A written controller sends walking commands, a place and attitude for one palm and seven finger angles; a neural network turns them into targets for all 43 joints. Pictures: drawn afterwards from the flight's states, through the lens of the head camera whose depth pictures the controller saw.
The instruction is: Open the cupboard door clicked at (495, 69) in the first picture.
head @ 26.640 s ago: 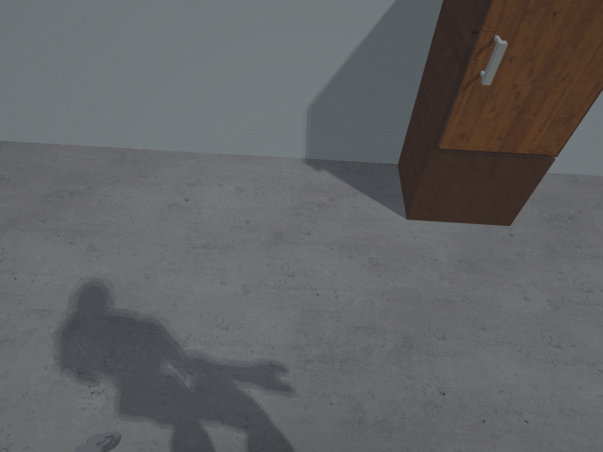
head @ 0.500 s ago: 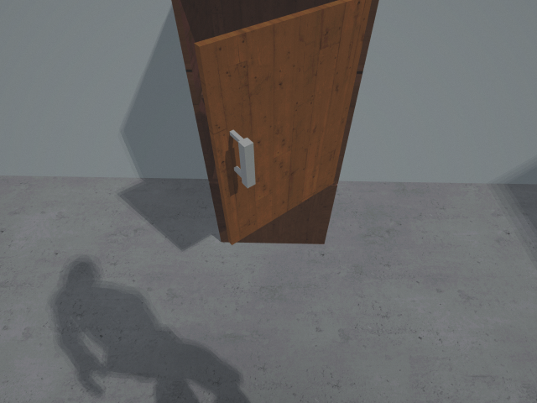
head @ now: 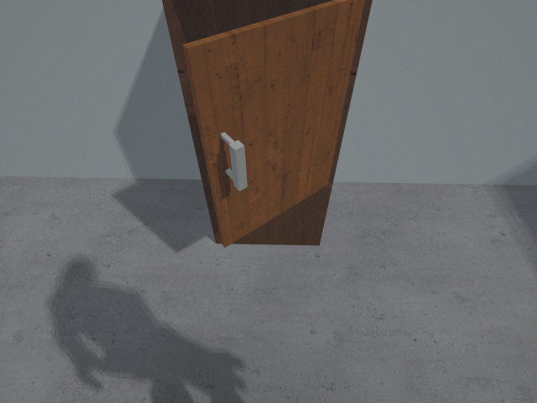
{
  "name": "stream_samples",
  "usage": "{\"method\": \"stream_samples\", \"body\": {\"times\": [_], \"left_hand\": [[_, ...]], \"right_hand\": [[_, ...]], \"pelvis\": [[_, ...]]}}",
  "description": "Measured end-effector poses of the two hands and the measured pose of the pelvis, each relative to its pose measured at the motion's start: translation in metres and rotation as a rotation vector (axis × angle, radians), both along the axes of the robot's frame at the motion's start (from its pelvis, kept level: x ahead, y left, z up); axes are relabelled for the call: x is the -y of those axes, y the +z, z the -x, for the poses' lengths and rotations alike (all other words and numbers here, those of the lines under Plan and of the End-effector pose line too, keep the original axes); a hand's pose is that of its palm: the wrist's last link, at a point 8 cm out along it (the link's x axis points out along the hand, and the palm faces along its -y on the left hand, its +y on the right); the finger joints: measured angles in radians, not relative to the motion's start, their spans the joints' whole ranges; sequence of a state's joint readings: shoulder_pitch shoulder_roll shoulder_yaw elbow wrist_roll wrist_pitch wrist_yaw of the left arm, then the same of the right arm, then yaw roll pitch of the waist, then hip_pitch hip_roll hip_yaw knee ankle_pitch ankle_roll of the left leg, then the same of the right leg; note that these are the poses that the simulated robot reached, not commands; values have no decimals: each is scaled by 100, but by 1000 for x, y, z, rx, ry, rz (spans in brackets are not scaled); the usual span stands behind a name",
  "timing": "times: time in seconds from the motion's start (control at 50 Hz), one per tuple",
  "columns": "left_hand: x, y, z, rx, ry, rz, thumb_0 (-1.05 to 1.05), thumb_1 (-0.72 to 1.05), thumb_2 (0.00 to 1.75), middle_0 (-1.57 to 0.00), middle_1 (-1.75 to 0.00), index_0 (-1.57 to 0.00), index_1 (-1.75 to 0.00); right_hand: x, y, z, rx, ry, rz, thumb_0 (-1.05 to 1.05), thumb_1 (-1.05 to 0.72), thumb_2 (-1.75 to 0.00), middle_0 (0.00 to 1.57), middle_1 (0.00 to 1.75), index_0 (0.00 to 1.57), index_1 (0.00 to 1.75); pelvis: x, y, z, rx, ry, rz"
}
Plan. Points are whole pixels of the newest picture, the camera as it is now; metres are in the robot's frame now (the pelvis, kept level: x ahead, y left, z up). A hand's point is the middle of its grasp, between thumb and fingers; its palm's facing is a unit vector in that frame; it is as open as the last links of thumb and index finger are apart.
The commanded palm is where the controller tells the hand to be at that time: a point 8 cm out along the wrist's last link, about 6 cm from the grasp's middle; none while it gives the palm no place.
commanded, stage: walk to a spot facing it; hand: left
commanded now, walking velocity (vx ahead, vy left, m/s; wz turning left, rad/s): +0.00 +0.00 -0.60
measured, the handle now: (233, 161) +0.59 +0.12 -0.01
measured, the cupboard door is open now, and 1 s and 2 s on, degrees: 39 39 39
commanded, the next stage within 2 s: none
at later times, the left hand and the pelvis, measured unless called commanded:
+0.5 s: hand out of the picture +0.12 +0.20 -0.17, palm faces -0.20 -0.95 -0.23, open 7.4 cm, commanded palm none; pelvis -0.01 +0.02 +0.00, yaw -15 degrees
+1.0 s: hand out of the picture +0.14 +0.14 -0.19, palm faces -0.49 -0.85 -0.20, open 7.4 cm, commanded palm none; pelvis -0.02 +0.00 -0.02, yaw -33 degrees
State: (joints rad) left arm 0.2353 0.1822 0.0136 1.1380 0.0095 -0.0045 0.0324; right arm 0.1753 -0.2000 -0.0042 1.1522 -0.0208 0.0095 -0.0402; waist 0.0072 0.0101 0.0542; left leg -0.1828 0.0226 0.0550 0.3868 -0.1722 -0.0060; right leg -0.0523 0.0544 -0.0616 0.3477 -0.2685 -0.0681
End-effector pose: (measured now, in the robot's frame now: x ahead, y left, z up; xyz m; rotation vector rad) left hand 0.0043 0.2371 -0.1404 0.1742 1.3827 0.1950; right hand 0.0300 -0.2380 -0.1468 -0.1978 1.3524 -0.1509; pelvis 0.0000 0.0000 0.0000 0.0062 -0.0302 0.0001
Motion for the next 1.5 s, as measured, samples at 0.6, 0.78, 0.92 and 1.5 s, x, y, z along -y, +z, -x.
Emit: {"method": "stream_samples", "body": {"times": [0.6,0.78,0.92,1.5], "left_hand": [[17,7,-146,166,-375,-4,1,91,90,-19,-30,-19,-29],[59,8,-143,169,-492,-18,0,90,90,-20,-30,-20,-29],[62,0,-139,117,-552,32,1,90,90,-20,-30,-20,-30],[163,10,-196,192,-969,42,1,90,90,-20,-30,-20,-29]], "right_hand": [[0,-9,98,14,-342,1,1,-90,-90,20,30,20,30],[47,-7,101,104,-458,44,1,-91,-90,20,30,20,30],[53,18,87,215,-506,107,1,-91,-90,20,30,20,30],[-17,1,264,28,-930,74,1,-91,-90,20,30,20,30]], "pelvis": [[1,-12,20,-33,-319,8],[18,-13,31,-21,-446,-21],[11,-8,29,-33,-537,-21],[16,-11,55,-18,-898,-19]]}}
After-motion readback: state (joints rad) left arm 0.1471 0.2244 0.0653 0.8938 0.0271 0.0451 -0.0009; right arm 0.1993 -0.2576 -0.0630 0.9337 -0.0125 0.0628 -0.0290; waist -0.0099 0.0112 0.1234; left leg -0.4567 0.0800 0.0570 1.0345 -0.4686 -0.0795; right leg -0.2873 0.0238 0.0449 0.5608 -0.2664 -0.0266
